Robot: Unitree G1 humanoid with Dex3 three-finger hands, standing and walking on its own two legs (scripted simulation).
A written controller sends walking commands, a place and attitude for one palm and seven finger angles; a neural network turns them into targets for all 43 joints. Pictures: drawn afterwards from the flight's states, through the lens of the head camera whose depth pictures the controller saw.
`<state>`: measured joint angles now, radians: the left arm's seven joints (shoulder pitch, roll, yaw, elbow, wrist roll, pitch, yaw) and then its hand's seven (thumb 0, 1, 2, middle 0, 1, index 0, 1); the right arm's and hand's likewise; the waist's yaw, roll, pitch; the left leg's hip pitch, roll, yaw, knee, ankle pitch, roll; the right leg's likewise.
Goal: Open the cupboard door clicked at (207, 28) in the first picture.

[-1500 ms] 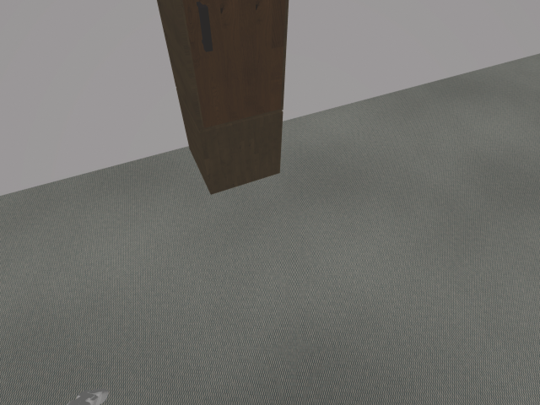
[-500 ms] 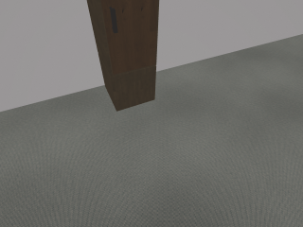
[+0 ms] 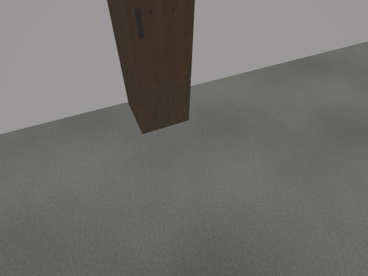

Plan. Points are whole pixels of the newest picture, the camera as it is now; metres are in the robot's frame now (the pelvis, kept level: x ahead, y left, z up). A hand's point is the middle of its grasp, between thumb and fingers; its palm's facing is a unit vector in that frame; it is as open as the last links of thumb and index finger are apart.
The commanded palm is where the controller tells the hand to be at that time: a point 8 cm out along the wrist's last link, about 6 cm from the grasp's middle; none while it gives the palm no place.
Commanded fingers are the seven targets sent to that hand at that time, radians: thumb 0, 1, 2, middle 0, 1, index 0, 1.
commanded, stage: walk to a spot facing it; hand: left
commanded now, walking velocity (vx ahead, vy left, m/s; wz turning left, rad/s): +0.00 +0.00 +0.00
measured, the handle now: (138, 22) +1.18 +0.29 +0.04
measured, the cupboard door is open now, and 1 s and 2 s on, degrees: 0 0 0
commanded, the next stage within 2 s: turn to face it in 1.88 s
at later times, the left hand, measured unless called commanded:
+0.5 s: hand out of the picture +0.07 +0.16 -0.18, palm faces -0.08 -0.98 -0.20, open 7.3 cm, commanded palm none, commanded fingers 0.00 0.90 0.90 -0.20 -0.30 -0.20 -0.30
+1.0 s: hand (150, 170) +0.47 +0.14 -0.16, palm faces -0.43 -0.87 -0.25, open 7.4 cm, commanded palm none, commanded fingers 0.00 0.90 0.90 -0.20 -0.30 -0.20 -0.30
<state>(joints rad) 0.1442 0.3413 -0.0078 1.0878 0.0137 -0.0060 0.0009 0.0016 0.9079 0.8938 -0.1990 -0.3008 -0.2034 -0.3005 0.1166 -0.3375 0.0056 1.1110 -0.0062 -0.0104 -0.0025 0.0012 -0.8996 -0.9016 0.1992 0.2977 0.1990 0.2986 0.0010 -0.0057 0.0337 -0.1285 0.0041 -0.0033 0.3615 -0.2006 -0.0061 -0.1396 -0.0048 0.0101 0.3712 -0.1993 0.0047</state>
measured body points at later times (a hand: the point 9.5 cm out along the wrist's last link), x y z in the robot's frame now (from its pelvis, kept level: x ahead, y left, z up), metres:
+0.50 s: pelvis +0.08 -0.02 -0.02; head +0.10 -0.03 +0.43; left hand +0.08 +0.21 -0.17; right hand +0.07 -0.27 -0.17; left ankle +0.05 +0.10 -0.68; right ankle +0.01 -0.12 -0.75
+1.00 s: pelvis +0.27 +0.00 -0.01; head +0.30 -0.01 +0.44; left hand +0.49 +0.19 -0.14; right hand +0.17 -0.24 -0.15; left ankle +0.29 +0.11 -0.75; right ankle +0.26 -0.14 -0.68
